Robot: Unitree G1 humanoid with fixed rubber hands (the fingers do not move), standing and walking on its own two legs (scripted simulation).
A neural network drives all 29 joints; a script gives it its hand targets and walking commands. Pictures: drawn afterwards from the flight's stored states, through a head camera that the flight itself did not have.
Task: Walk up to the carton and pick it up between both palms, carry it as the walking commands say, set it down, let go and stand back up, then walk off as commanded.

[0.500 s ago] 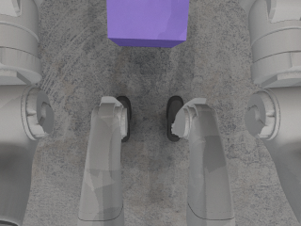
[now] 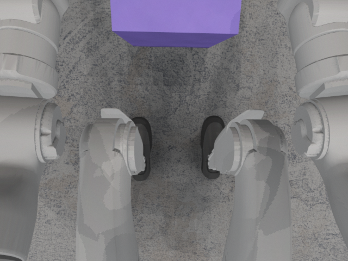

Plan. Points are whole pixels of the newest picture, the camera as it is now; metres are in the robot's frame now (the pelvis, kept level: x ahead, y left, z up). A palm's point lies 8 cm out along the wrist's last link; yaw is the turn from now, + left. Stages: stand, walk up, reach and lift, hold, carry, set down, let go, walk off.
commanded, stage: reach and lift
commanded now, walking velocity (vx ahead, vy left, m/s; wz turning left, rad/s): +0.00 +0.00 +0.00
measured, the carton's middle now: out of the picture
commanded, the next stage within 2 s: none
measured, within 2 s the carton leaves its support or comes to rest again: leaves its support in 1.92 s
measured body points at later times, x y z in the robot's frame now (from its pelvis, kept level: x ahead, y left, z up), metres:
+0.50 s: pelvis +0.02 +0.00 -0.07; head +0.40 +0.02 +0.16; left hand +0.57 +0.21 -0.25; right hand +0.59 -0.17 -0.24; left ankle +0.13 +0.11 -0.38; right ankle +0.13 -0.12 -0.38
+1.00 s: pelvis +0.01 -0.01 -0.06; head +0.39 +0.01 +0.17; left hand +0.57 +0.18 -0.24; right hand +0.59 -0.14 -0.24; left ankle +0.13 +0.11 -0.38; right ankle +0.13 -0.12 -0.38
